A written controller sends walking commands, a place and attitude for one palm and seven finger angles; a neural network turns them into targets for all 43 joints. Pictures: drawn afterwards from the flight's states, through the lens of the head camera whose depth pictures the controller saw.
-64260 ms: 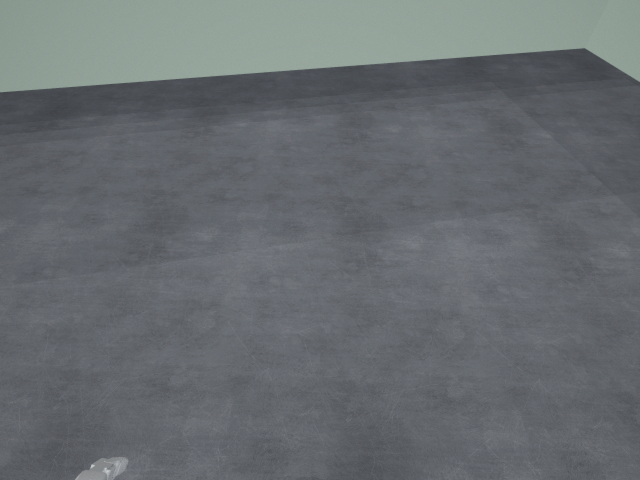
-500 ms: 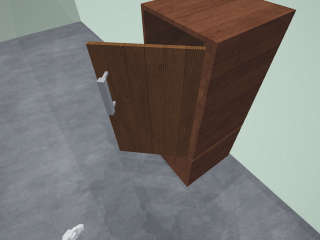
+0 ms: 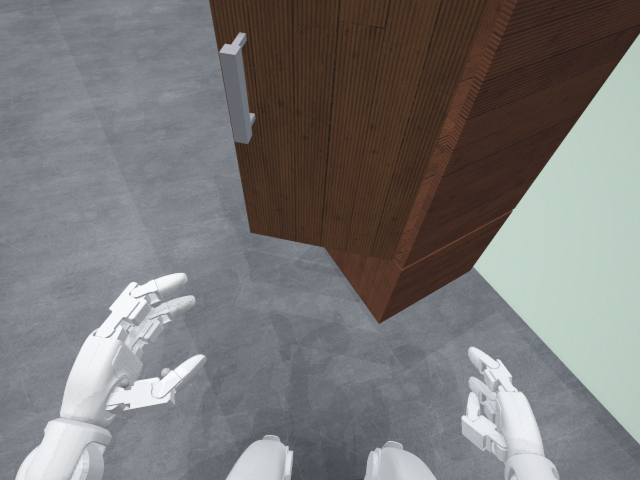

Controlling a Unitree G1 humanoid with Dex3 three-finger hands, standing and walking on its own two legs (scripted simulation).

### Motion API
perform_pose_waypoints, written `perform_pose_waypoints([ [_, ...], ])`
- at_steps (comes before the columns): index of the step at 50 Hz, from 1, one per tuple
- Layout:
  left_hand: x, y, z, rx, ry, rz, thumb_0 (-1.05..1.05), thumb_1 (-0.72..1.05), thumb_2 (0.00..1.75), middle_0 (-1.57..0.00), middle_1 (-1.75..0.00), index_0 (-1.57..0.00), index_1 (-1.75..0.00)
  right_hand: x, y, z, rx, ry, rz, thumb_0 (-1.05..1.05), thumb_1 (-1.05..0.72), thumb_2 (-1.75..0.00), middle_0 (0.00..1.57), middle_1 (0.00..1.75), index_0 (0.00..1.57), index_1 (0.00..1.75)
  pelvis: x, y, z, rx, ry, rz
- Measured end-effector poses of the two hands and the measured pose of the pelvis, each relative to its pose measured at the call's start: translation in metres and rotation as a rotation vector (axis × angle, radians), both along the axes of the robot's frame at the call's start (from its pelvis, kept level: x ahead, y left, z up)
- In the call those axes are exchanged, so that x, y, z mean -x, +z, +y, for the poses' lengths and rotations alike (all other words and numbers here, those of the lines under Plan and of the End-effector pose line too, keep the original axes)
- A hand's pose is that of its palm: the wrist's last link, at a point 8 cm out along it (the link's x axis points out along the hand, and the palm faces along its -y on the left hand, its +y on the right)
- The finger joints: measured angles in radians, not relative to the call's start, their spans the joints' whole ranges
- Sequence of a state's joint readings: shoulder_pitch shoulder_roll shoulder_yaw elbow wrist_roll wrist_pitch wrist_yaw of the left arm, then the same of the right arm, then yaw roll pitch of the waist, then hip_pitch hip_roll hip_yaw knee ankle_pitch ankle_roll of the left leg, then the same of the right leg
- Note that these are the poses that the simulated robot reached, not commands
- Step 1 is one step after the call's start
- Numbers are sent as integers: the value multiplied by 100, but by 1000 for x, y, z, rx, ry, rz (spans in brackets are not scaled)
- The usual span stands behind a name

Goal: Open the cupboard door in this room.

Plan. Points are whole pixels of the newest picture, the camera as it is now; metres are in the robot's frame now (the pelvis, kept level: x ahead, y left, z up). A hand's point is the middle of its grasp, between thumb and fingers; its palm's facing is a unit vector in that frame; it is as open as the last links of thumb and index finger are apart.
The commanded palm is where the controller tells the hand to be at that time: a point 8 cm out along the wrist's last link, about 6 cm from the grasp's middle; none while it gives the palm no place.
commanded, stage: raise the hand with hooked fingers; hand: left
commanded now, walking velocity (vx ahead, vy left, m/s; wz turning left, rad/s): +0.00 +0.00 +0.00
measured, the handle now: (242, 90) +0.63 +0.19 +0.11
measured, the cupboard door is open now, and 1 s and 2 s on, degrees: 47 47 47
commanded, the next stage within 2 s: move the hooked fingers beside the handle in 1.48 s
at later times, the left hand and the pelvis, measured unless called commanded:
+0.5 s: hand (127, 310) +0.26 +0.24 +0.08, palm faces -0.08 -0.99 -0.07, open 12.7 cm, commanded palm +0.24 +0.30 +0.09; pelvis +0.01 +0.02 +0.03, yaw -1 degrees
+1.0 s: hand (85, 240) +0.32 +0.29 +0.13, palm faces -0.06 -1.00 -0.06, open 14.0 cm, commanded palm +0.29 +0.33 +0.13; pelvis +0.02 +0.02 +0.05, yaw -1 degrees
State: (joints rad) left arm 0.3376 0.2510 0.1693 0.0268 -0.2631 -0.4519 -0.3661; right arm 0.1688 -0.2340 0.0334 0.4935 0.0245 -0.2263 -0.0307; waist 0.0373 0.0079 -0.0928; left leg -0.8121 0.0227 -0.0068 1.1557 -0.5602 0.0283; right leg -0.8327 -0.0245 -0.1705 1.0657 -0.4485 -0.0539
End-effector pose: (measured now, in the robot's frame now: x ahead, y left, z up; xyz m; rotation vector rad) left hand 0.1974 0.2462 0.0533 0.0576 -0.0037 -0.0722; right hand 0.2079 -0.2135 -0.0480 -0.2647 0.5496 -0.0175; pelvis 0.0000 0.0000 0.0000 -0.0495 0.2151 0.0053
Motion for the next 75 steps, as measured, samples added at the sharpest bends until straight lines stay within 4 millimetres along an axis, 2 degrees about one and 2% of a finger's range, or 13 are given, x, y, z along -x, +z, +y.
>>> perform_pose_waypoints([
  [3, -18, 5, 1, 3, -53, 30, 1, 30, 64, -24, -69, -24, -68, 27, -15, 11, -43, -33, 85, 1, -90, -90, 20, 29, 20, 30, 2, 4, 4, 2, -4, -1],
  [6, -30, 9, 6, 10, -61, 81, 0, 24, 61, -24, -73, -25, -73, 52, -19, 14, -69, -86, 144, 1, -90, -90, 20, 30, 20, 30, 1, 11, 8, -3, -15, -4],
  [10, -35, 18, 17, 4, -30, 90, 0, 14, 57, -25, -79, -26, -79, 77, -15, 7, -57, -143, 181, 2, -90, -90, 20, 30, 20, 30, -2, 19, 14, -11, -28, -9],
  [14, -37, 24, 26, -10, -10, 64, 0, 5, 53, -26, -85, -26, -85, 86, -7, -8, -8, -166, 187, 2, -90, -90, 20, 30, 20, 30, -3, 22, 18, -13, -31, -13],
  [18, -40, 26, 35, -13, -11, 52, 0, -4, 49, -26, -91, -27, -91, 82, 3, -21, 43, -173, 165, 2, -90, -90, 20, 30, 20, 30, -5, 25, 21, -11, -30, -22],
  [23, -46, 32, 43, -14, -13, 38, 0, -16, 44, -27, -99, -28, -98, 65, 19, -26, 76, -164, 108, 2, -90, -90, 20, 29, 20, 30, -8, 29, 23, -6, -25, -39],
  [30, -60, 45, 59, -13, 5, 27, -1, -32, 37, -29, -109, -29, -109, 39, 31, -13, 57, -119, 54, 1, -90, -90, 20, 29, 20, 30, -12, 35, 24, -3, -19, -59],
  [36, -73, 55, 72, -11, 10, 39, -1, -43, 33, -29, -116, -30, -116, 29, 31, 1, 27, -87, 59, 1, -90, -90, 20, 29, 20, 30, -16, 40, 23, -3, -17, -68],
  [43, -87, 69, 85, -9, 12, 30, -1, -48, 31, -30, -119, -30, -119, 35, 27, 1, 20, -85, 103, 1, -90, -90, 20, 30, 20, 30, -20, 45, 21, -5, -19, -72],
  [54, -107, 80, 96, 11, 1, 31, -2, -50, 30, -30, -120, -30, -120, 58, 26, -23, 56, -141, 169, 1, -90, -90, 20, 30, 20, 30, -20, 49, 17, -11, -28, -73],
  [62, -108, 74, 84, 16, -17, 36, -2, -50, 30, -30, -120, -30, -120, 65, 30, -31, 65, -160, 172, 1, -90, -90, 20, 29, 20, 30, -20, 50, 15, -16, -38, -71],
  [75, -103, 75, 84, 18, -4, 31, -2, -50, 30, -30, -120, -30, -120, 58, 29, -23, 43, -143, 154, 1, -90, -90, 20, 30, 20, 30, -18, 50, 13, -15, -34, -78],
])
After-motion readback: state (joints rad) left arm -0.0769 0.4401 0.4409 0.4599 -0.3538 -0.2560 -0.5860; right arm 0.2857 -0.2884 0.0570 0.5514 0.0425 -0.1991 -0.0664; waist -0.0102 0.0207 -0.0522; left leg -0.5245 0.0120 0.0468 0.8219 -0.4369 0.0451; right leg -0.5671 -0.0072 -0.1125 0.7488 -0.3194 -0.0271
